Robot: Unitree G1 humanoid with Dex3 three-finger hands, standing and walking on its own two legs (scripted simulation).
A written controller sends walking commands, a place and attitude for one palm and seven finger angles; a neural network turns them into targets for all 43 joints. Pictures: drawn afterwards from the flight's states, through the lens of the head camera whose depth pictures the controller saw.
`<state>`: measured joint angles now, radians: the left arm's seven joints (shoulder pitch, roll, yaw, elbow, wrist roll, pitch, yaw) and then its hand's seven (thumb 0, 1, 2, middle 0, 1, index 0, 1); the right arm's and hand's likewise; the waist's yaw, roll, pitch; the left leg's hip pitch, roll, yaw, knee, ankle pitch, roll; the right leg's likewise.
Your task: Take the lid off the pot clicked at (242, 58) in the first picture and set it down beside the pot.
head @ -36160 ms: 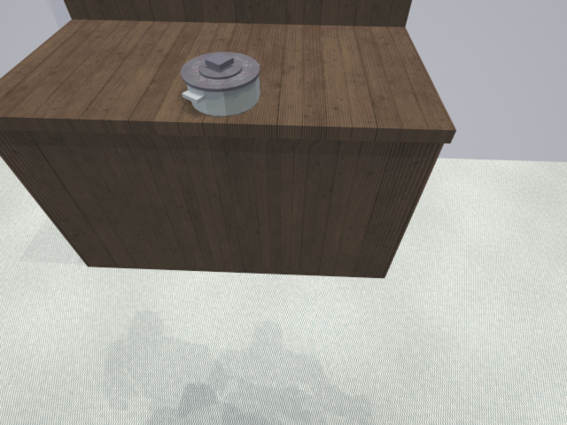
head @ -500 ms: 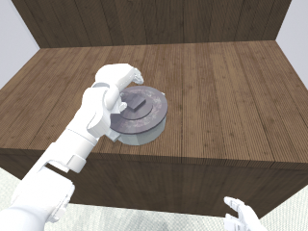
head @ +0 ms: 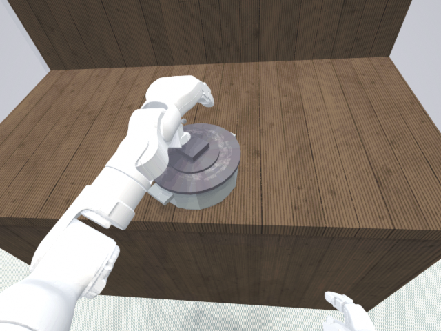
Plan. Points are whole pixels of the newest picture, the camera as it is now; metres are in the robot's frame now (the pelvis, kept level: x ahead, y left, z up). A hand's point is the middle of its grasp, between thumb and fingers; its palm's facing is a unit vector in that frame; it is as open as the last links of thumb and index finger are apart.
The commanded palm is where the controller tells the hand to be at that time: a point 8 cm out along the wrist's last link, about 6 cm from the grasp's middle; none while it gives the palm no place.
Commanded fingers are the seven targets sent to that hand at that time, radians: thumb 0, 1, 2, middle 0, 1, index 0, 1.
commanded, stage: move the open hand above the knob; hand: left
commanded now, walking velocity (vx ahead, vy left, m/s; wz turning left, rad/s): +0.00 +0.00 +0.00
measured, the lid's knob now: (192, 147) +0.45 +0.08 +0.09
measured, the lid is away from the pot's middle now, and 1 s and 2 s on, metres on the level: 0.00 0.00 0.00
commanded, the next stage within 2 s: lower the open fingers around the knob in 1.68 s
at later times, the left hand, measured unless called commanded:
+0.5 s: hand (190, 138) +0.41 +0.06 +0.15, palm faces -0.12 -0.02 -0.99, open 10.1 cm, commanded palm +0.39 +0.09 +0.22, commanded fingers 0.00 -0.33 1.49 -0.84 -0.08 -0.84 -0.08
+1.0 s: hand (186, 129) +0.43 +0.07 +0.16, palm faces -0.12 -0.08 -0.99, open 10.1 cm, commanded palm +0.40 +0.09 +0.22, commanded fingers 0.00 -0.33 1.49 -0.84 -0.08 -0.84 -0.08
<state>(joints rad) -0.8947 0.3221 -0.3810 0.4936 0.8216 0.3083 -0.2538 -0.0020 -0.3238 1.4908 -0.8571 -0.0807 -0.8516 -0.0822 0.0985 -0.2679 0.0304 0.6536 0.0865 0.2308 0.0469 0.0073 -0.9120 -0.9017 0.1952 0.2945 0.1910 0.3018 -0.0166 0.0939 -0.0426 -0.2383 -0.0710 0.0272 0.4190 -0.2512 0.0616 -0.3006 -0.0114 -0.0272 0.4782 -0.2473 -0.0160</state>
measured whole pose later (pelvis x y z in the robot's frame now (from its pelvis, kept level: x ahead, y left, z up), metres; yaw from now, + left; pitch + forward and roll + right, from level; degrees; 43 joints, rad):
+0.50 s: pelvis +0.00 +0.01 +0.00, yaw +1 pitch +4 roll +0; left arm -0.79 0.31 -0.49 0.31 0.84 0.32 -0.27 0.00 -0.32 1.49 -0.86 -0.08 -0.85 -0.08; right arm 0.05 -0.26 0.03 0.62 0.08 0.27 0.09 0.01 -0.91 -0.90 0.20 0.29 0.19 0.30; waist 0.00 0.11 -0.04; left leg -0.24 -0.08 0.01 0.44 -0.26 0.07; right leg -0.29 -0.02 -0.04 0.49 -0.26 -0.01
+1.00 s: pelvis +0.00 -0.01 +0.00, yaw +0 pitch +4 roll +1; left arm -0.82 0.33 -0.39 0.40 0.83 0.32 -0.25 0.00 -0.32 1.49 -0.85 -0.08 -0.85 -0.08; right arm 0.07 -0.26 0.04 0.62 0.09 0.28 0.07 0.01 -0.91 -0.90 0.20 0.29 0.19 0.30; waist 0.00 0.10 -0.05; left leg -0.25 -0.06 0.02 0.43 -0.25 0.05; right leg -0.31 0.00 -0.04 0.48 -0.25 -0.03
